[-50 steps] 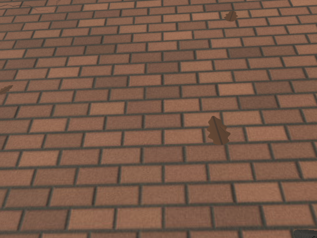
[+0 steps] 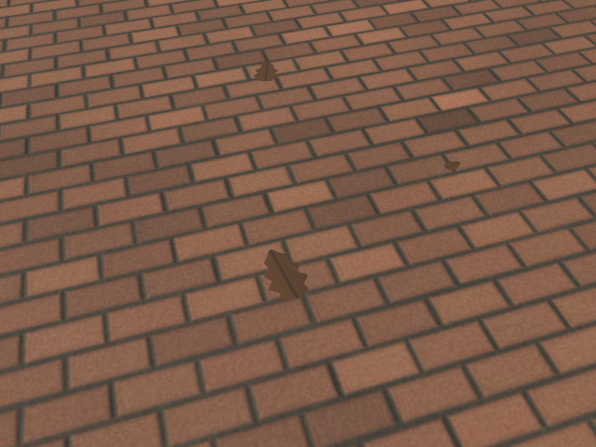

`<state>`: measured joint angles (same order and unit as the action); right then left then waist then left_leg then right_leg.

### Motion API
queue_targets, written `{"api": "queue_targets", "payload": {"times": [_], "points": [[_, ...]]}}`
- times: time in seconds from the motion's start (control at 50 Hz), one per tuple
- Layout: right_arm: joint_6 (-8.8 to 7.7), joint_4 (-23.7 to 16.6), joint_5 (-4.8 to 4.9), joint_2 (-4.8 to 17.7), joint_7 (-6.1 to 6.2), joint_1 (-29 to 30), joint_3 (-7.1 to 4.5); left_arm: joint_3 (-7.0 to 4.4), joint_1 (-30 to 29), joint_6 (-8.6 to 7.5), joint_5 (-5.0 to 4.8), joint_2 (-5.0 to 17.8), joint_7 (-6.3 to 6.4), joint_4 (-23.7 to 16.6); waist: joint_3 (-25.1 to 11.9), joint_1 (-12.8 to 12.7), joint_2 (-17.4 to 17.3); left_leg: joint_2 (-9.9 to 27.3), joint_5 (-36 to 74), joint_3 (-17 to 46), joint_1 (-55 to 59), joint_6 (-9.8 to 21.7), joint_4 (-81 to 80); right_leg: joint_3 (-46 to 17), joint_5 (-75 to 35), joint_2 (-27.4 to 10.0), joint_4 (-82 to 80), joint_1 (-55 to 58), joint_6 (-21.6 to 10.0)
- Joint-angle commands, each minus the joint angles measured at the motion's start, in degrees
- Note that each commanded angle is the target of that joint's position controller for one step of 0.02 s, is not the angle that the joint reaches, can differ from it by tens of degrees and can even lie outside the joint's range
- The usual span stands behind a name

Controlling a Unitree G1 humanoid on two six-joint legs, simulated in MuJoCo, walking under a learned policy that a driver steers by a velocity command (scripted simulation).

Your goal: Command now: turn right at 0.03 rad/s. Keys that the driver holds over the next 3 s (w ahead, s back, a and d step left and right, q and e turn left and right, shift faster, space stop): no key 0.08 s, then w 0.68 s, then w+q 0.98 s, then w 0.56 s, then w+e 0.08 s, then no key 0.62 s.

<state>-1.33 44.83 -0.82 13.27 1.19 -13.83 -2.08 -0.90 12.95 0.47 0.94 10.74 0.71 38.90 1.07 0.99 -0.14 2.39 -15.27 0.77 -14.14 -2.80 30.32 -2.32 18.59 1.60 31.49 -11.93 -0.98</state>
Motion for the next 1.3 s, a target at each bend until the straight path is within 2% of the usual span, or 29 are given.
{"api": "queue_targets", "payload": {"times": [0.02,0.08,0.12,0.18,0.22,0.26,0.3,0.32,0.34,0.36,0.38,0.4,0.46,0.56,0.66,0.72,0.76,0.78,0.8,0.82,0.84,0.86,0.88,0.92,1.0,1.1,1.2,1.26,1.3], "points": [[-0.67,-2.6,0.14,5.1,0.37,0.3,-1.20,-1.79,-0.5,-0.96,-0.09,6.1,0.17,-3.6,-1.6,-0.3,0.8,0.7,8.2,0.9,2.4,0.4,-2.5,-5.0,-11.6,-4.4,-7.0,-2.3,-2.0],[-0.52,-1.7,0.24,5.1,0.62,0.1,-1.21,-1.84,0.2,-1.03,-0.16,5.8,0.24,-2.8,-1.7,-0.3,0.7,0.7,8.9,0.9,2.7,0.5,-2.3,-4.4,-12.7,-4.0,-6.7,-2.1,-1.9],[-0.21,-0.5,0.49,4.5,0.79,-1.1,-1.14,-2.23,2.3,-0.68,-0.47,6.7,0.46,-1.7,-2.1,-0.7,2.5,-1.9,-2.4,-2.2,1.4,0.8,0.5,-4.9,2.3,-3.5,-8.5,-2.0,-3.2],[-1.37,-2.4,1.49,4.4,0.69,2.9,-1.33,-3.60,6.1,-0.75,-1.51,11.5,0.59,-0.9,5.5,-3.1,10.1,-3.6,-11.6,-4.2,-11.8,2.7,11.1,-20.2,29.5,-12.9,-18.3,-3.3,-10.2],[-3.09,-3.6,2.30,4.3,-0.05,4.5,-1.39,-3.73,6.6,-1.87,-2.01,12.0,0.80,-0.2,8.4,-2.8,11.4,-0.9,-13.0,-0.8,-15.2,5.5,14.0,-25.9,27.1,-17.1,-20.2,-3.5,-12.8],[-4.45,-2.1,2.78,3.7,-1.30,0.9,-1.28,-3.39,3.2,-2.30,-2.46,11.0,0.59,-0.8,6.8,0.0,10.0,-0.5,-12.1,-1.4,-8.8,8.0,5.0,-21.2,20.2,-15.5,-17.6,-3.8,-11.2],[-4.89,3.2,1.85,5.4,-1.84,-10.4,-2.33,-2.68,-1.6,-2.16,-2.33,8.4,0.39,-2.0,2.1,4.9,4.9,-1.6,-0.4,-0.1,12.4,7.9,-2.2,-10.5,10.0,-8.1,-7.4,-14.0,-6.3],[-5.15,4.4,1.57,10.7,-1.72,-16.9,-3.69,-1.51,-4.0,-2.78,-1.89,4.4,0.48,-4.2,0.5,6.8,-8.6,8.9,-11.9,18.1,19.1,12.1,-11.8,0.1,5.7,0.0,11.8,-22.8,-1.1],[-5.59,4.0,1.19,14.7,-2.37,-19.7,-4.43,-2.30,-4.8,-3.87,-2.70,7.1,1.00,-6.4,0.7,7.2,-18.5,19.2,-15.2,40.0,22.1,19.9,-20.1,-0.9,14.2,2.6,26.4,-32.9,0.7],[-5.83,2.6,0.92,10.8,-2.16,-15.3,-3.11,-3.06,-2.5,-4.71,-3.45,9.7,0.74,-5.5,3.1,4.5,-10.8,20.3,-15.5,39.1,20.9,20.8,-19.9,-4.4,12.9,-1.1,34.7,-37.2,0.0],[-5.67,1.5,1.05,8.4,-1.81,-12.4,-2.45,-2.92,-0.9,-5.25,-3.61,9.3,0.08,-4.2,4.3,3.0,-7.2,17.7,-14.9,32.6,19.9,18.9,-19.4,-4.2,7.0,-3.3,37.0,-38.5,-0.9],[-5.45,0.9,1.08,8.5,-1.78,-10.3,-2.37,-3.02,-0.7,-5.56,-2.98,8.9,-0.17,-3.3,4.5,2.1,-4.5,15.5,-12.5,27.3,19.4,17.1,-20.2,-3.0,1.8,-5.1,36.3,-39.3,-1.4],[-4.53,1.5,0.79,5.3,-1.79,-10.6,-0.98,-3.10,-2.0,-5.50,-1.91,7.7,-1.40,-3.0,3.6,1.7,-5.0,10.4,5.4,14.7,16.7,14.0,-21.9,0.0,-7.2,-7.5,32.4,-35.4,-0.4],[-3.32,2.2,0.94,7.7,-0.51,-12.8,-1.02,-1.41,-11.4,-5.58,-1.90,4.2,-2.39,-6.3,4.5,3.8,-4.0,6.9,20.4,4.5,12.6,13.1,-23.1,4.2,-16.8,-5.8,13.9,-30.1,1.7],[-3.09,3.5,1.99,10.3,-0.23,-14.5,-1.57,-1.61,-17.6,-6.09,-2.66,6.2,-3.73,-8.4,6.6,3.9,-5.3,10.6,21.4,4.2,15.0,13.0,-23.1,3.8,-20.6,-4.0,2.0,-24.8,-0.2],[-2.47,3.7,1.86,12.0,-0.19,-13.2,-2.29,-2.80,-14.6,-6.18,-2.28,9.2,-3.76,-8.2,2.6,0.2,-6.6,11.9,41.3,3.2,20.0,11.2,-15.5,4.7,-16.1,-1.4,-0.4,-18.0,-3.6],[-1.68,3.2,1.41,12.4,-0.08,-11.5,-2.43,-4.95,0.4,-5.62,-2.26,13.0,-2.72,-4.2,-7.4,-7.9,-6.7,8.7,54.3,0.4,16.2,9.1,2.8,6.6,-16.5,1.1,-2.1,2.5,-6.9],[-1.77,1.6,0.36,10.0,0.01,-11.9,-1.46,-5.92,11.1,-5.19,-1.41,16.6,-1.68,-2.2,-15.9,-11.4,-1.2,5.9,35.7,0.5,1.1,7.6,20.9,-6.0,-15.2,-10.2,0.4,23.2,-10.4],[-2.71,1.2,0.76,0.2,-0.73,-21.4,1.35,-6.14,12.7,-5.58,-0.62,19.8,-2.18,-1.1,-25.7,-5.2,15.9,-5.7,-15.5,3.3,-19.4,4.6,41.3,-35.6,-0.6,-25.3,-6.9,40.1,-19.5],[-3.82,2.3,2.73,7.7,-1.19,-16.7,-0.46,-4.91,12.3,-5.52,-0.76,13.2,-1.88,-1.1,-22.4,-8.4,10.6,-3.9,-16.3,9.9,-25.1,5.0,47.8,-40.6,7.1,-24.2,-14.2,34.8,-17.6],[-4.17,-0.3,4.20,10.6,-1.28,-9.5,-1.55,-4.21,7.5,-5.60,-1.03,11.5,-1.57,-1.0,-11.3,-7.3,7.7,-1.2,-10.8,7.8,-28.3,5.3,48.0,-29.8,4.8,-22.6,-15.4,25.4,-14.5],[-4.32,-1.2,3.72,10.0,-0.92,-6.2,-1.37,-3.84,3.4,-5.79,-1.13,10.5,-1.63,-0.9,-6.5,-5.1,2.5,1.8,-5.4,6.3,-26.2,5.2,45.5,-22.3,-2.3,-20.5,-17.0,16.4,-12.9],[-3.99,-1.2,2.81,9.3,-0.66,-5.2,-1.64,-3.54,0.6,-6.20,-0.73,9.0,-1.90,-0.7,-3.6,-3.1,1.9,3.5,-2.1,6.1,-23.9,4.9,42.7,-16.5,-7.3,-18.0,-18.8,9.7,-11.8],[-2.23,-0.1,2.82,7.2,-0.54,-8.7,-1.74,-3.47,-1.5,-7.40,-0.20,7.5,-2.15,0.4,-2.9,0.0,4.8,5.5,1.0,6.5,-18.0,4.3,40.4,-9.2,-10.4,-15.4,-22.6,3.0,-11.1],[-0.50,-1.7,2.38,5.9,-0.07,-5.2,-1.81,-4.19,-1.0,-8.60,-0.27,9.3,-1.98,3.5,1.8,0.5,3.1,5.9,6.1,7.5,-22.9,3.1,35.4,-0.2,-17.5,-15.1,-25.8,-0.6,-11.2],[-1.73,-4.8,1.99,5.0,-1.80,3.6,-1.24,-4.53,0.7,-7.93,-0.38,11.8,-0.91,5.3,3.2,-2.4,1.8,4.8,20.1,3.7,-24.4,3.2,17.4,8.3,-22.3,-13.4,-25.9,3.8,-9.4],[-1.90,-9.9,2.12,4.1,-3.92,12.9,-0.54,-5.07,6.3,-5.62,-1.47,14.0,-0.45,7.9,5.3,-6.1,0.7,4.0,17.1,-0.5,-29.4,5.0,8.0,10.7,-26.0,-17.2,-22.4,15.7,-8.7],[-1.69,-12.1,2.23,5.6,-4.88,12.4,-1.31,-5.47,5.4,-4.13,-1.94,15.8,-0.07,7.9,2.8,-4.0,3.0,0.5,8.9,-4.7,-24.4,7.7,6.0,13.0,-44.6,-18.0,-15.0,19.5,-6.9],[-1.23,-11.0,2.31,9.1,-4.77,3.5,-3.27,-5.83,4.0,-3.18,-2.06,17.4,0.52,7.2,-3.5,1.6,5.2,-4.4,4.1,-7.6,-11.4,10.5,5.7,14.7,-61.2,-17.0,-0.8,18.7,-5.4]]}}
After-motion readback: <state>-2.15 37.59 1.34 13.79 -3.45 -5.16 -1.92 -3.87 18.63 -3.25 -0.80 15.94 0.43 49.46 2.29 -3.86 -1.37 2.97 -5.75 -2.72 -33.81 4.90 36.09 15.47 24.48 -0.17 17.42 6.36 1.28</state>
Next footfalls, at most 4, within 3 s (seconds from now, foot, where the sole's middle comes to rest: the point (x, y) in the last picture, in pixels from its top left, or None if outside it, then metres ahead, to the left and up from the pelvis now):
0.78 right None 0.43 -0.09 -0.77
1.32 left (235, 374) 0.70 0.18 -0.77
1.82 right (267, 264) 1.03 0.11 -0.77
2.32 left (137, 241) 1.13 0.49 -0.77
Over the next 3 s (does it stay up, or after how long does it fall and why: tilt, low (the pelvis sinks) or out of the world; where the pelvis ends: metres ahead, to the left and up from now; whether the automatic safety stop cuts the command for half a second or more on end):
stays up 1.22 0.40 0.00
